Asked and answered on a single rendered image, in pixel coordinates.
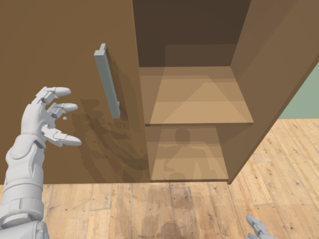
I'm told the wardrobe door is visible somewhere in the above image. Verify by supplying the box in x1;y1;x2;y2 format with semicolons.
0;0;151;185

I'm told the left robot hand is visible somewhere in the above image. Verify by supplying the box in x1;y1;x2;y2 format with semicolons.
21;87;82;147

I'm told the left robot upper arm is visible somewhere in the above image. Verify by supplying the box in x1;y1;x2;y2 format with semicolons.
0;221;49;239

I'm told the robot left forearm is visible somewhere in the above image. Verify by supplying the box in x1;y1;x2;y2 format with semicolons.
0;134;46;230

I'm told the right robot hand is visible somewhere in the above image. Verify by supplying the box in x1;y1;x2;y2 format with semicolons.
246;215;274;239

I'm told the handle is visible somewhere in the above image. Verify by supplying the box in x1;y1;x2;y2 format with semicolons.
94;43;120;119

